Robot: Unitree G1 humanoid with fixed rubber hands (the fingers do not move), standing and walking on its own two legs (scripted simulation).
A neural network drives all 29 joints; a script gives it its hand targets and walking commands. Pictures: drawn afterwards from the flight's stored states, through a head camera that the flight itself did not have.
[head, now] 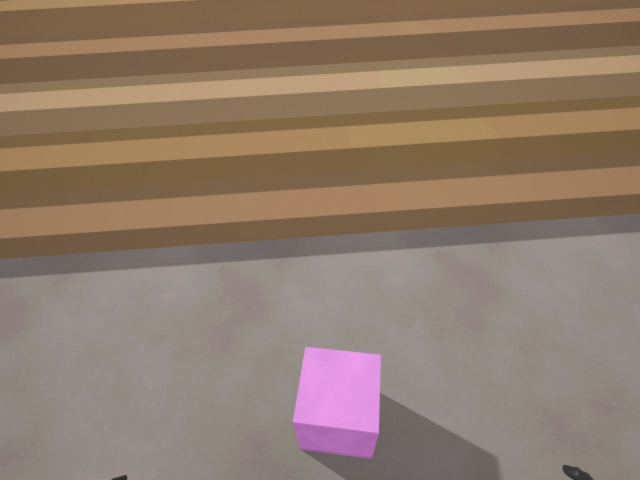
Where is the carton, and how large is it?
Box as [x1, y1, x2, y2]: [293, 347, 380, 458]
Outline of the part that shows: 305,347 293,418 293,424 300,448 371,458 378,433 380,355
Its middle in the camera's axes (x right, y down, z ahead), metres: +0.05 +0.48 +1.10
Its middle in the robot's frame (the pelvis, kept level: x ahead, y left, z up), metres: +0.44 -0.02 -0.66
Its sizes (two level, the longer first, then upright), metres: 0.210 0.200 0.250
